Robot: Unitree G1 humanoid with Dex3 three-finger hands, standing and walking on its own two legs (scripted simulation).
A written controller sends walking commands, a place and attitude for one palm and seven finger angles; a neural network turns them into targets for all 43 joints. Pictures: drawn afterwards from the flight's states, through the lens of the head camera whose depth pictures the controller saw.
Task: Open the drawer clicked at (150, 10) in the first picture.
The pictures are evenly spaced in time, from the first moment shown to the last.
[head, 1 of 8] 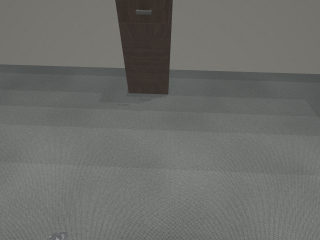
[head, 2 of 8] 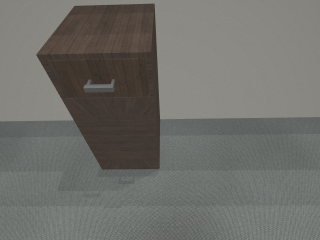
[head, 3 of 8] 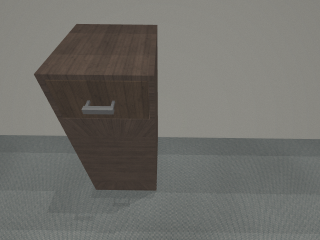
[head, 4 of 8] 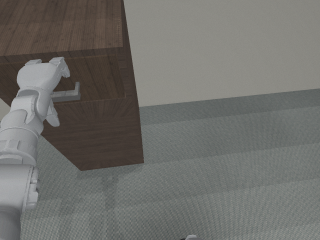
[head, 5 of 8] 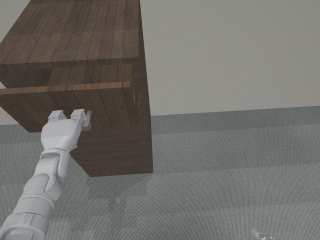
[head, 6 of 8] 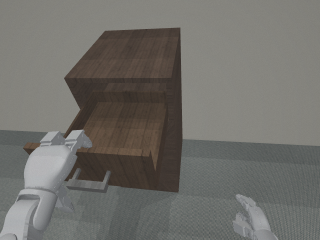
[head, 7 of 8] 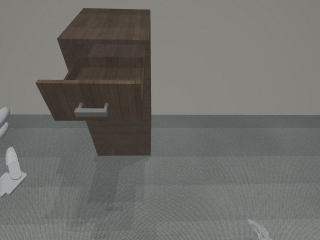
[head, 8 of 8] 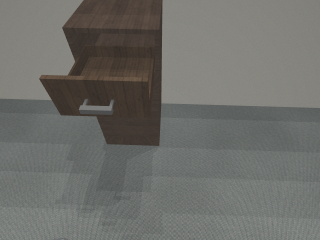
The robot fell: no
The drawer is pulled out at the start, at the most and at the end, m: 0.00 0.30 0.30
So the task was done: yes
